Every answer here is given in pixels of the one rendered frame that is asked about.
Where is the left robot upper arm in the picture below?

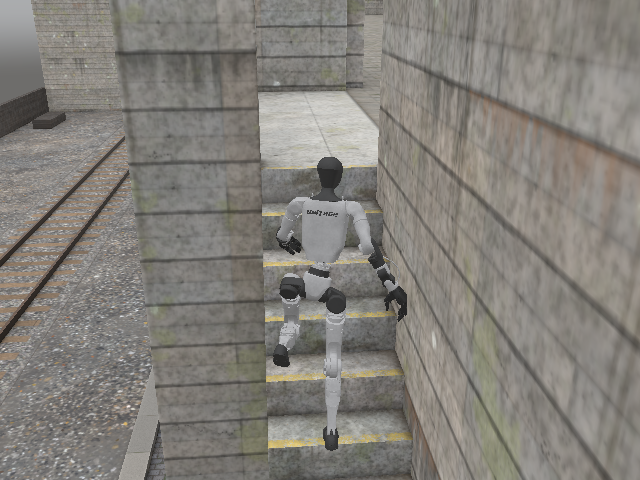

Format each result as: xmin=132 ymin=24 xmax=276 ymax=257
xmin=276 ymin=197 xmax=309 ymax=242

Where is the robot right hand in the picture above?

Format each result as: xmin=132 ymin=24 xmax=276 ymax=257
xmin=384 ymin=286 xmax=407 ymax=322

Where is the robot left forearm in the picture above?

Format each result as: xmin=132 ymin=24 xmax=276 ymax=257
xmin=276 ymin=226 xmax=291 ymax=246

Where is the right robot upper arm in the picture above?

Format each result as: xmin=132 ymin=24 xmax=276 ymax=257
xmin=346 ymin=200 xmax=375 ymax=255

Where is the right robot thigh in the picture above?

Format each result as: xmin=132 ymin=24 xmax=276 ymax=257
xmin=323 ymin=287 xmax=346 ymax=378

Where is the robot left hand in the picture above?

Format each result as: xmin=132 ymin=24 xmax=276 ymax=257
xmin=279 ymin=236 xmax=301 ymax=255

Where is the right robot foot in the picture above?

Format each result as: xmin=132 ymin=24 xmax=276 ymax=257
xmin=323 ymin=426 xmax=339 ymax=451

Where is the robot right forearm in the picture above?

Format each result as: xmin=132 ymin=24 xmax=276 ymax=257
xmin=368 ymin=238 xmax=399 ymax=292

